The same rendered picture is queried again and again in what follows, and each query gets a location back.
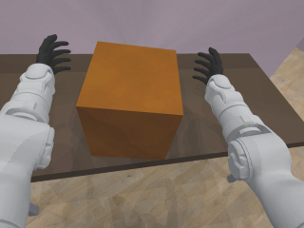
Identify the robot left hand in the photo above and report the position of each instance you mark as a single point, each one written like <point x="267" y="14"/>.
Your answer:
<point x="47" y="54"/>

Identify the left robot forearm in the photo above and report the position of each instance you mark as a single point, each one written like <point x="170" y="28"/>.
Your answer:
<point x="32" y="98"/>

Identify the table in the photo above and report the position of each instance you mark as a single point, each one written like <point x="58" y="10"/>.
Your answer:
<point x="199" y="135"/>

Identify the robot left upper arm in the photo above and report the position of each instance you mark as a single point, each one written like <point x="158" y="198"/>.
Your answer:
<point x="25" y="145"/>

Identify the carton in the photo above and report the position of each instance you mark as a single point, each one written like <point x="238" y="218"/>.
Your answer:
<point x="130" y="103"/>

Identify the robot right hand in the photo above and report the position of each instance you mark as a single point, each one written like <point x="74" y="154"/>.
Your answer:
<point x="214" y="67"/>

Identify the right robot forearm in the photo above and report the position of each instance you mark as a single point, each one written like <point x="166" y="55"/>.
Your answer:
<point x="234" y="116"/>

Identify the robot right upper arm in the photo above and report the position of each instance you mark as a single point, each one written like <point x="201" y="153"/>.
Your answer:
<point x="264" y="163"/>

